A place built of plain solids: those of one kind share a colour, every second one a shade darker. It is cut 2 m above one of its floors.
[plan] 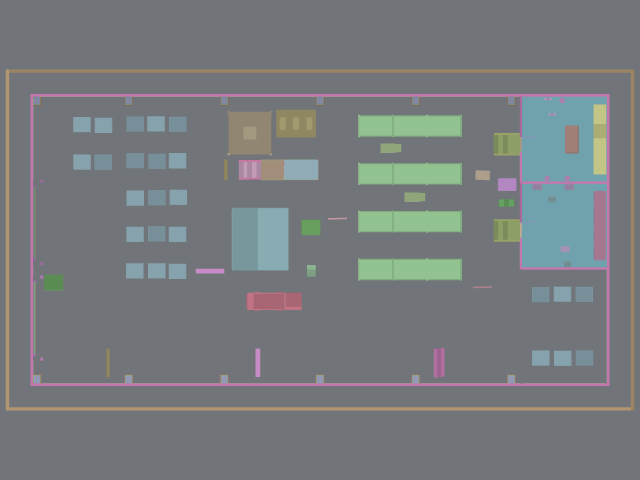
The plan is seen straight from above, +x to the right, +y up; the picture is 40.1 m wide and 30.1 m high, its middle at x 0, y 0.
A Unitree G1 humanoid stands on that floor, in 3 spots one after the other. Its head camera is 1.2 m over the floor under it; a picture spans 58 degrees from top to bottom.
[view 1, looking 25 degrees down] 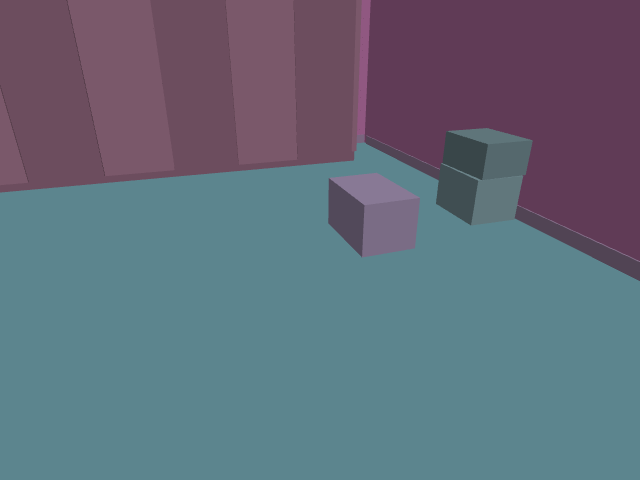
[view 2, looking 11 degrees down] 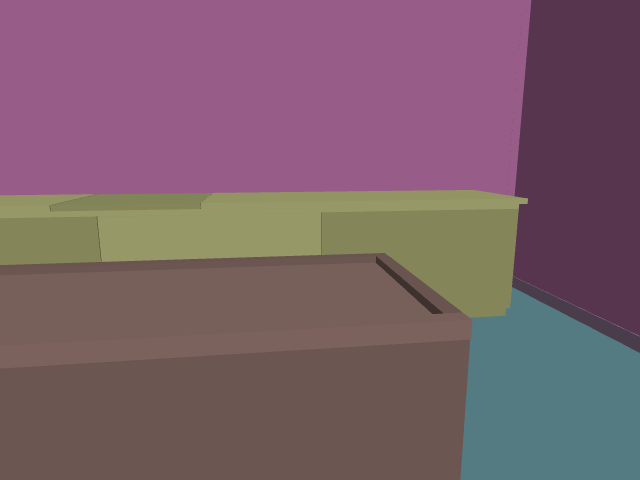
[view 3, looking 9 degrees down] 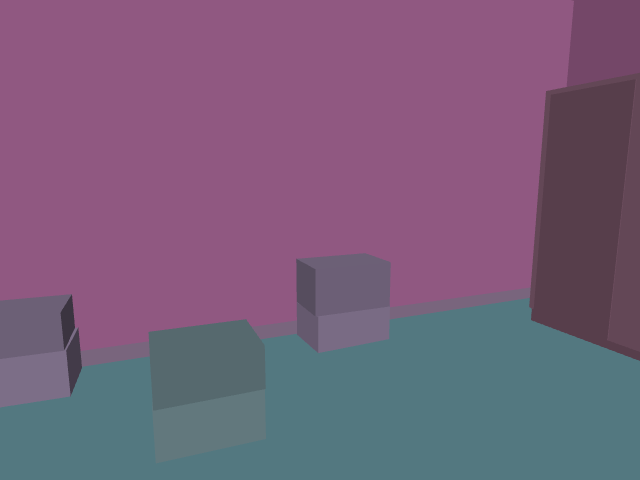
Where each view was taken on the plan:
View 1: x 12.97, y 0.60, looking -19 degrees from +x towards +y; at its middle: ground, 2.84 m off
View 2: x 14.30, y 6.00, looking -8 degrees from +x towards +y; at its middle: lab_bench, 2.96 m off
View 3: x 14.30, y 0.60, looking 67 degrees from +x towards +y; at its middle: wall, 3.22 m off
